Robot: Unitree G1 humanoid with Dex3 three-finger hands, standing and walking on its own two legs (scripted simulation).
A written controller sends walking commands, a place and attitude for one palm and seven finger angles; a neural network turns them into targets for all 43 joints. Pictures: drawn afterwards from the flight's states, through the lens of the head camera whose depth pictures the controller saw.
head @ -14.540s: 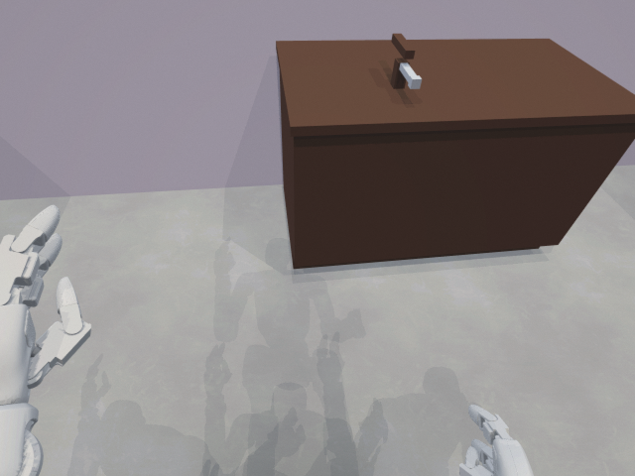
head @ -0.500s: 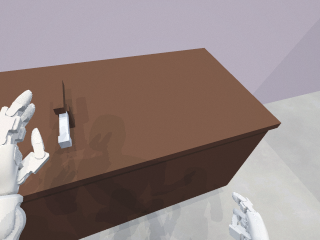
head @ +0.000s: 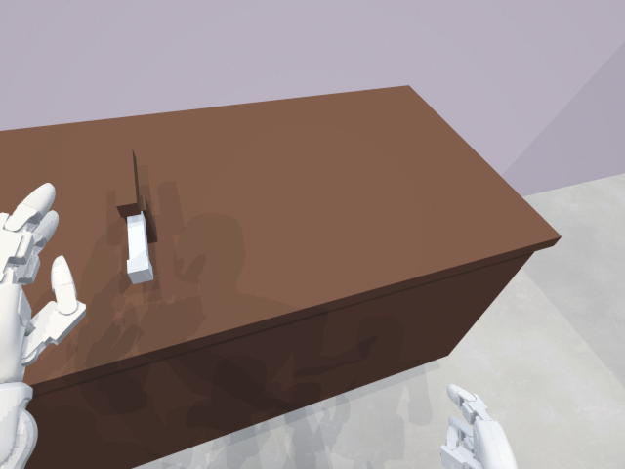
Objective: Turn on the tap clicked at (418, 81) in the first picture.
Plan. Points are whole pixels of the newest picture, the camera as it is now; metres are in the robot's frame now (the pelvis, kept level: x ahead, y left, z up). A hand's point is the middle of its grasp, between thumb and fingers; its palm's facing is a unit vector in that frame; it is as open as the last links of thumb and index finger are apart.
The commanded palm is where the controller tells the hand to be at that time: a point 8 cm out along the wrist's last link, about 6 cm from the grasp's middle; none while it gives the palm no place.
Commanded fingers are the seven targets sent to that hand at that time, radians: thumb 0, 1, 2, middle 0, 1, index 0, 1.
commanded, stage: come to a stop and stand still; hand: left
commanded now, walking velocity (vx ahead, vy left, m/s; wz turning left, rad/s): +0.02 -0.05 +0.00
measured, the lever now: (140, 270) +0.36 +0.29 +0.01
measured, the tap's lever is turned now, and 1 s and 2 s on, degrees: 0 0 0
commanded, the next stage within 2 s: look again from close up in 1.10 s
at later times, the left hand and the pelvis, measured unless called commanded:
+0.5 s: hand (107, 316) +0.22 +0.23 +0.14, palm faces +0.27 -0.85 -0.45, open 7.5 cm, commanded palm +0.16 +0.27 +0.17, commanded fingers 0.00 0.90 0.90 -0.20 -0.30 -0.20 -0.30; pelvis +0.00 -0.01 +0.00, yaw +0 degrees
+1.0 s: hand (114, 331) +0.20 +0.21 +0.14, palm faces +0.40 -0.84 -0.36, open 7.5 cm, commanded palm +0.14 +0.24 +0.17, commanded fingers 0.00 0.90 0.90 -0.20 -0.30 -0.20 -0.30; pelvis -0.02 -0.04 +0.00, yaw +0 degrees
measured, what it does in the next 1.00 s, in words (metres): stands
